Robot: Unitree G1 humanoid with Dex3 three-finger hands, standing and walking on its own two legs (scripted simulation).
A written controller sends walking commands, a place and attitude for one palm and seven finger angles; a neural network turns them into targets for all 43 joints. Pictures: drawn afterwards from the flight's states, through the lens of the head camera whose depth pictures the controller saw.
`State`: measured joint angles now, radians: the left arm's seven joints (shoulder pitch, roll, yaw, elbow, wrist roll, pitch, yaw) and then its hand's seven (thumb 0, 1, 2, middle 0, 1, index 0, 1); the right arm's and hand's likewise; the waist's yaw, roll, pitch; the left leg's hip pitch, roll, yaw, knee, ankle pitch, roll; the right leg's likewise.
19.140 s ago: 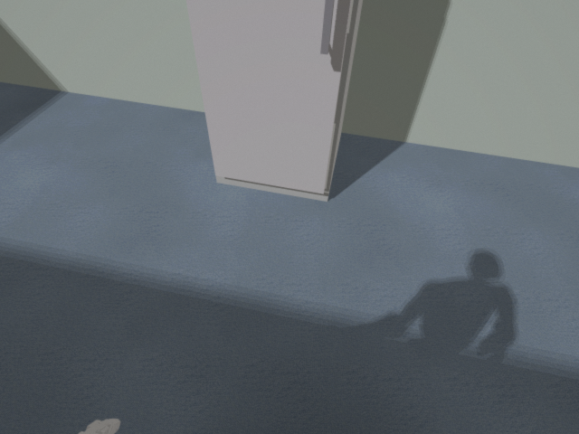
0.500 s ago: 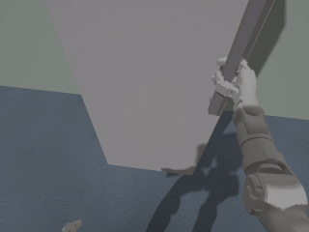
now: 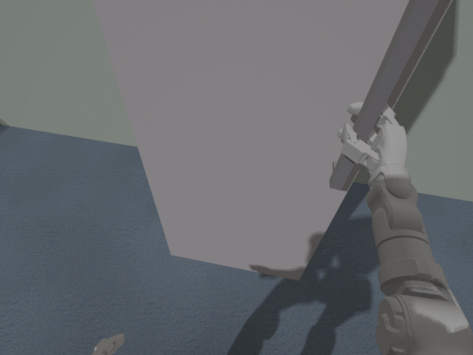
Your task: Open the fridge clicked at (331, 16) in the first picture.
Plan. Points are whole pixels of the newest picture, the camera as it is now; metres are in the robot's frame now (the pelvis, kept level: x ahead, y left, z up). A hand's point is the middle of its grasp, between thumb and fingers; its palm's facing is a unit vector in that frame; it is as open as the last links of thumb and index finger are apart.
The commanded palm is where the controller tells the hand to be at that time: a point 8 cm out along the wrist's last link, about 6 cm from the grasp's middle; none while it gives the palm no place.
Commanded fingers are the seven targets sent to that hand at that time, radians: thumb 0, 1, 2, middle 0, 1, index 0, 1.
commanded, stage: pull the door a little, standing still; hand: right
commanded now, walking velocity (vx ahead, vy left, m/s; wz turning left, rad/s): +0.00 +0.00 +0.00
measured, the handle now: (379, 78) +0.50 -0.16 +0.24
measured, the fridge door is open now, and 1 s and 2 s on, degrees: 0 23 55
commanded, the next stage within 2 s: walk backward, drawing the door open in 0.48 s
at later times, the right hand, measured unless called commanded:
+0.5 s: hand (347, 159) +0.40 -0.12 +0.15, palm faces +0.05 +1.00 +0.02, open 6.2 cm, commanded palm +0.33 -0.17 +0.15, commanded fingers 0.00 -0.90 -0.90 0.45 1.40 0.45 1.40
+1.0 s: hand (316, 231) +0.27 -0.06 +0.15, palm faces +0.00 +0.99 -0.16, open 6.9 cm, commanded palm +0.24 -0.11 +0.15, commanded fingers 0.00 -0.90 -0.90 0.45 1.40 0.45 1.40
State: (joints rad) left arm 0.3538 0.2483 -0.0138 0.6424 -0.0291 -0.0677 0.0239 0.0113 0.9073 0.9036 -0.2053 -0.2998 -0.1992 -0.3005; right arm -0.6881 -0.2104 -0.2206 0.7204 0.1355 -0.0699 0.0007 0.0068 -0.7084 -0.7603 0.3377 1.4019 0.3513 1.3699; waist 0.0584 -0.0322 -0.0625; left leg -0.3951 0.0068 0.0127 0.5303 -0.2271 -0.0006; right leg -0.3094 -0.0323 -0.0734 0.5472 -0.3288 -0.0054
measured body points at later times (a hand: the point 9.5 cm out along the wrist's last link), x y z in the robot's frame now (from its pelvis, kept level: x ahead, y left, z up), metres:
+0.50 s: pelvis +0.03 +0.00 +0.01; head +0.03 +0.01 +0.46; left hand +0.18 +0.23 -0.09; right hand +0.39 -0.18 +0.15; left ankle +0.02 +0.12 -0.73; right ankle -0.03 -0.11 -0.73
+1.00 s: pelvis -0.02 +0.03 +0.00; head -0.01 +0.06 +0.45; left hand +0.18 +0.22 -0.09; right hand +0.26 -0.12 +0.16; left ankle +0.02 +0.12 -0.73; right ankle -0.03 -0.11 -0.73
